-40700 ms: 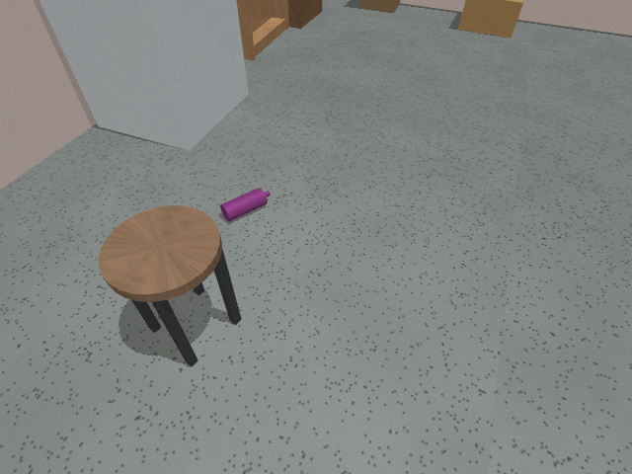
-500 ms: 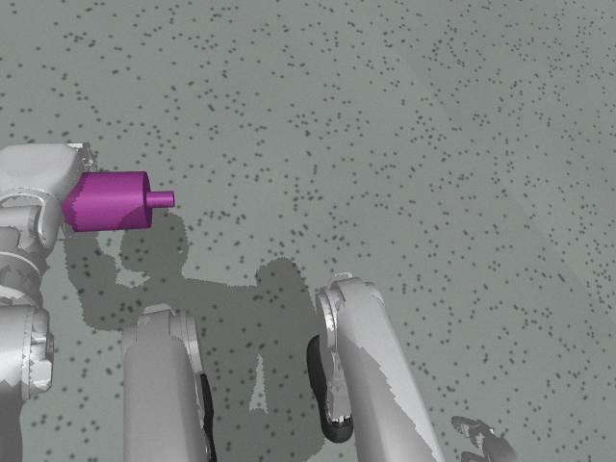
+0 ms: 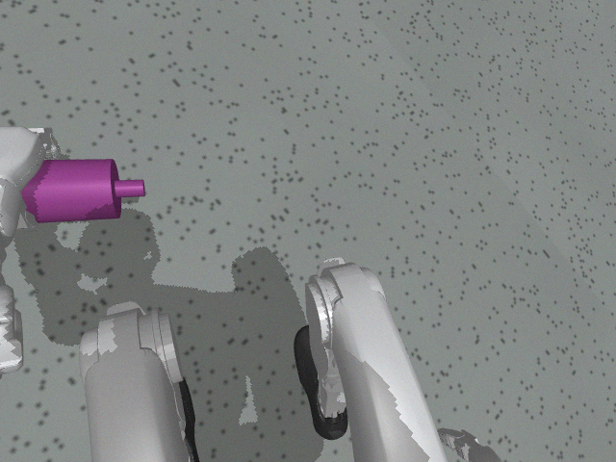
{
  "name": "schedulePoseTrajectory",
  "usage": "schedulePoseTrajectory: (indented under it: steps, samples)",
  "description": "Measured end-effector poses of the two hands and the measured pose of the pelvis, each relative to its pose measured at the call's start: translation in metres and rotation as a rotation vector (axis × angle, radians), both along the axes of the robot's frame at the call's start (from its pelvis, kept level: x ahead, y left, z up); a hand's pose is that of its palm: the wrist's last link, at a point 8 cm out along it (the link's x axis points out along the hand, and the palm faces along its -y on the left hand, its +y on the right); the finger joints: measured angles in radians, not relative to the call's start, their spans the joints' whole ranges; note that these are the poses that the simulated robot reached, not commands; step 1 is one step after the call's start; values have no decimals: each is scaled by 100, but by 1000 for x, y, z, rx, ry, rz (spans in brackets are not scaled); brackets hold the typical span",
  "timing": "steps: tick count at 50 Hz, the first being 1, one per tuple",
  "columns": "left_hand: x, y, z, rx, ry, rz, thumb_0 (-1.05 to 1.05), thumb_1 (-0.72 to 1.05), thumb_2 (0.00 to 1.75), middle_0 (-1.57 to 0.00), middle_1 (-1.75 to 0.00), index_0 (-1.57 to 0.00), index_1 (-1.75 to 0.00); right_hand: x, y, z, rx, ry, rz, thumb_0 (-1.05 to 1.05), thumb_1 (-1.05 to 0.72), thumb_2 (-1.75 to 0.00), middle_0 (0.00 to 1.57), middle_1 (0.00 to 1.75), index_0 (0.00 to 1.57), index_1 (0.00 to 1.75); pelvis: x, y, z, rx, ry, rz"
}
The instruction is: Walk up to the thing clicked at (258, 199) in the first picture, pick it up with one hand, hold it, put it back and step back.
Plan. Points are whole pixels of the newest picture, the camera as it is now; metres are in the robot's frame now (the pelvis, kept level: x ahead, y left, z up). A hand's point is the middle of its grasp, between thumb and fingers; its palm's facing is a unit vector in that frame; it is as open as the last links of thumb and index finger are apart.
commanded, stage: crouch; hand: left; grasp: from above
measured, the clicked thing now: (51, 191) +0.49 +0.25 -0.20
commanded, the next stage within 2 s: lower in 0.04 s
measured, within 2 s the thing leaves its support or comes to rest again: rests again in 1.24 s
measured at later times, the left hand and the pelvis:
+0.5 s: hand (36, 199) +0.49 +0.27 -0.21, palm faces -0.47 -0.03 -0.88, open 10.8 cm; pelvis +0.00 +0.00 -0.03, yaw -2 degrees
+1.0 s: hand (47, 201) +0.50 +0.27 -0.26, palm faces -0.48 -0.04 -0.88, open 10.8 cm; pelvis +0.00 +0.00 -0.05, yaw -4 degrees
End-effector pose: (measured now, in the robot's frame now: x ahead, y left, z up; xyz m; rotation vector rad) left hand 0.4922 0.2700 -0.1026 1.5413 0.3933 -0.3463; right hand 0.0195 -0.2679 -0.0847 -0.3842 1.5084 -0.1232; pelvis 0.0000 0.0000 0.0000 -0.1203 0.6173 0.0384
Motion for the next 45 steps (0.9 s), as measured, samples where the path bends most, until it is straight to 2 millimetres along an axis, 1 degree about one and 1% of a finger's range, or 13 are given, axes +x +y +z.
schedulePoseTrajectory:
  steps: [12,18,25,34,45]
  samples:
    - [4,3,-17,-1,27,11,0,-13,56,-61,-62,-64,-62,0,0,-8,7,20,16,0,-92,-91,20,30,21,30,2,0,-10,-8,-4,-4]
    - [3,2,-35,-15,45,-1,0,-13,56,-62,-60,-65,-61,0,-3,-10,-6,31,34,0,-92,-91,20,30,21,30,2,-1,-18,-16,-18,-9]
    - [3,1,-54,-37,20,-18,0,-12,54,-62,-60,-65,-61,-4,-5,-15,-27,45,50,0,-92,-90,20,30,20,30,1,0,-30,-26,-34,-15]
    - [5,2,-70,-11,8,-15,0,-12,54,-61,-62,-64,-62,-4,1,-20,-24,44,58,0,-91,-90,20,30,20,30,4,2,-37,-35,-34,-21]
    - [16,2,-84,-29,8,21,0,-11,55,-59,-62,-62,-62,-7,6,-21,-17,40,86,0,-90,-90,20,30,21,30,4,4,-44,-55,-53,-30]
